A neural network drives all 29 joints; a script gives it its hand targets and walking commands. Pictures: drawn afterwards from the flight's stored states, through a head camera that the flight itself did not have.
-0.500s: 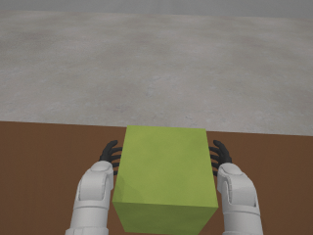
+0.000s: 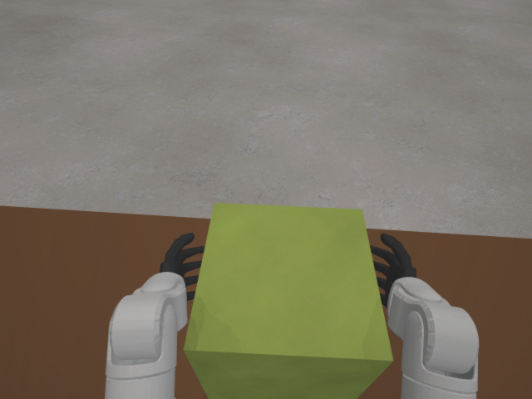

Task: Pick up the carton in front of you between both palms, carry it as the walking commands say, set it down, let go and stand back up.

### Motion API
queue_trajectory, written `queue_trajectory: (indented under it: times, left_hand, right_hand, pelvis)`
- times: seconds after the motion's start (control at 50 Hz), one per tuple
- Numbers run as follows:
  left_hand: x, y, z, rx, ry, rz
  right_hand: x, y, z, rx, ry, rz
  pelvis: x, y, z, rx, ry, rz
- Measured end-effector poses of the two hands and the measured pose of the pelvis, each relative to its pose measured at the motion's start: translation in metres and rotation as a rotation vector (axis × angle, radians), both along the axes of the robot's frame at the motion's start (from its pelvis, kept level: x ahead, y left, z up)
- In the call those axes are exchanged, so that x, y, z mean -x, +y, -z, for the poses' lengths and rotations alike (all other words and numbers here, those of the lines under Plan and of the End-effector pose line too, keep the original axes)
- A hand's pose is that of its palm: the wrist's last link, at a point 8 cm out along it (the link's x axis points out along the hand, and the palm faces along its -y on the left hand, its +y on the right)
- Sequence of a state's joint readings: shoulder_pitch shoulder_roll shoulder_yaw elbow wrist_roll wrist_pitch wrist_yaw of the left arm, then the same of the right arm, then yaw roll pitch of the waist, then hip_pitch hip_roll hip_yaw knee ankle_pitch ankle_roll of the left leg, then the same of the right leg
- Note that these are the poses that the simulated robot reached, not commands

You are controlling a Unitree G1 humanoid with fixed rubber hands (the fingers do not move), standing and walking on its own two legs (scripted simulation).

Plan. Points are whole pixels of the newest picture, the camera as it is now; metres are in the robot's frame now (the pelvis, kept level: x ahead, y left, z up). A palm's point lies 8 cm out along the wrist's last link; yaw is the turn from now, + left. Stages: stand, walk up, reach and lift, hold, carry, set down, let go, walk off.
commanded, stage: carry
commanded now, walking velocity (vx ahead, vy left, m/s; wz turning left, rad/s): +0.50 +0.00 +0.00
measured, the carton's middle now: (282, 311) +0.27 +0.00 +0.02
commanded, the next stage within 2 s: none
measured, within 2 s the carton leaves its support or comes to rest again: neither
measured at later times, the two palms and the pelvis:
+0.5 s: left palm (207, 147) +0.61 +0.16 +0.07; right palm (351, 154) +0.58 -0.14 +0.08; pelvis +0.34 +0.03 +0.01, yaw -4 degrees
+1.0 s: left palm (229, 57) +0.99 +0.15 +0.10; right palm (333, 56) +1.00 -0.15 +0.12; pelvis +0.69 +0.00 +0.00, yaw -2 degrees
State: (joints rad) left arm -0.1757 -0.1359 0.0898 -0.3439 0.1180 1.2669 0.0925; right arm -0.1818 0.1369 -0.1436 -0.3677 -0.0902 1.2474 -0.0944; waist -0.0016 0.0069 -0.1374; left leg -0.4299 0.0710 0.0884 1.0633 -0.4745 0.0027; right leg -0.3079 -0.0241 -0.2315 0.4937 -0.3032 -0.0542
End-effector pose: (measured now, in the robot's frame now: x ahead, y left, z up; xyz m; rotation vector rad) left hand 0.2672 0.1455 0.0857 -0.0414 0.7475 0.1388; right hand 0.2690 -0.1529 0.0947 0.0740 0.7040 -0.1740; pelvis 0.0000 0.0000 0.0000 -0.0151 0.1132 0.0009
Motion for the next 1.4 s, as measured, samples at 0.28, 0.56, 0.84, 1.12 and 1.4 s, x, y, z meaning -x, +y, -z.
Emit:
queue_trajectory:
  times: [0.28, 0.56, 0.84, 1.12, 1.4]
  left_hand:
    - [-0.191, 0.031, 0.025, 0.009, 0.032, -0.002]
    - [-0.382, 0.005, 0.017, -0.003, 0.013, 0.070]
    - [-0.574, -0.004, 0.000, -0.007, 0.009, -0.061]
    - [-0.853, 0.010, -0.001, -0.039, -0.044, 0.115]
    - [-1.015, 0.010, 0.008, -0.024, 0.016, 0.078]
  right_hand:
    - [-0.190, 0.031, 0.024, 0.035, 0.031, -0.018]
    - [-0.364, 0.005, 0.014, 0.039, 0.015, 0.037]
    - [-0.590, -0.004, 0.004, 0.006, 0.007, -0.067]
    - [-0.834, 0.011, -0.009, 0.110, -0.037, -0.007]
    - [-0.994, 0.010, 0.011, 0.055, 0.018, 0.011]
  pelvis:
    - [-0.190, 0.032, 0.011, -0.033, -0.033, 0.059]
    - [-0.383, 0.019, -0.005, 0.013, -0.020, 0.059]
    - [-0.578, -0.017, -0.007, -0.024, -0.043, 0.002]
    - [-0.770, 0.022, 0.030, -0.010, -0.084, 0.040]
    - [-0.891, 0.025, 0.010, -0.019, -0.001, 0.037]
